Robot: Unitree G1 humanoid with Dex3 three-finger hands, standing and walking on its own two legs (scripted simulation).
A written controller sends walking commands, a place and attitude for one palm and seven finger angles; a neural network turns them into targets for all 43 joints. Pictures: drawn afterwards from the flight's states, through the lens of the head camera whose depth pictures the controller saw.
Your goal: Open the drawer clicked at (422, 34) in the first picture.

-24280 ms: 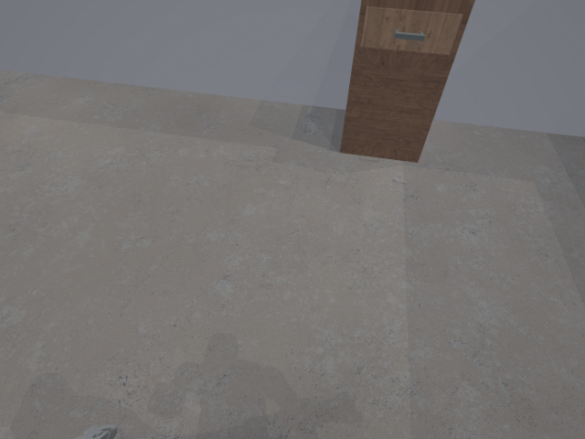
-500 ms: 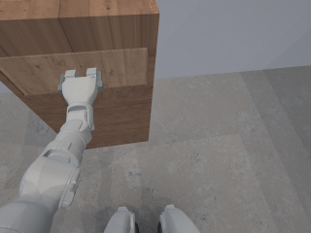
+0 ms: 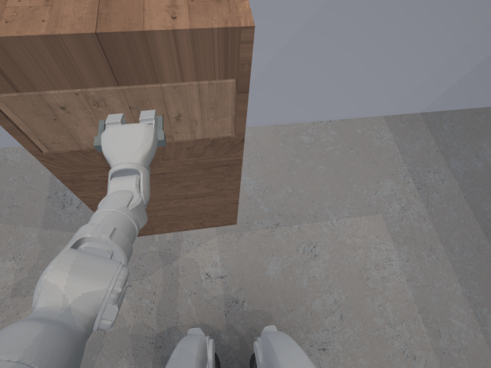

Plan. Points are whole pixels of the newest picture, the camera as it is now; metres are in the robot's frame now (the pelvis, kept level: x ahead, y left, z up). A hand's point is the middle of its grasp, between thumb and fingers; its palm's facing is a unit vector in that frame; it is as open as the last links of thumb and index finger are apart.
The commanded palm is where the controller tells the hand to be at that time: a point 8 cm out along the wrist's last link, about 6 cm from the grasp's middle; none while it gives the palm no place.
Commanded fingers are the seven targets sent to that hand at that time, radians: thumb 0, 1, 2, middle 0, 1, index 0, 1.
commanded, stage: close the thumb around the handle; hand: left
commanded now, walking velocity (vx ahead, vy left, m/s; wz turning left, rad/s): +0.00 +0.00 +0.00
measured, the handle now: (131, 132) +0.53 +0.17 -0.01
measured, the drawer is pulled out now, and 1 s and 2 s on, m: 0.00 0.05 0.08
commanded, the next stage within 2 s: pull the drawer open in 0.26 s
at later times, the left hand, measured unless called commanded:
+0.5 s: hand (139, 162) +0.48 +0.16 -0.03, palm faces -0.06 -0.04 -1.00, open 5.5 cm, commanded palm +0.44 +0.15 +0.02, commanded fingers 0.00 0.90 0.90 -0.40 -1.35 -0.40 -1.35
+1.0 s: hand (138, 186) +0.43 +0.16 -0.03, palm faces -0.04 -0.06 -1.00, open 5.4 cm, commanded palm +0.38 +0.15 +0.02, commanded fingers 0.00 0.90 0.90 -0.40 -1.35 -0.40 -1.35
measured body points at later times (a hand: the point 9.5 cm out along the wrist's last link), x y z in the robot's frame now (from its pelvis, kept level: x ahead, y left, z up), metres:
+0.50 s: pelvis +0.01 +0.00 +0.01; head +0.14 +0.00 +0.44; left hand +0.48 +0.16 +0.02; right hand +0.02 -0.26 -0.13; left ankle +0.00 +0.08 -0.65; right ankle -0.01 -0.10 -0.65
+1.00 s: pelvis +0.03 +0.00 +0.02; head +0.13 +0.00 +0.46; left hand +0.43 +0.16 +0.02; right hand +0.11 -0.25 -0.11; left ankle +0.00 +0.08 -0.65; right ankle -0.01 -0.10 -0.65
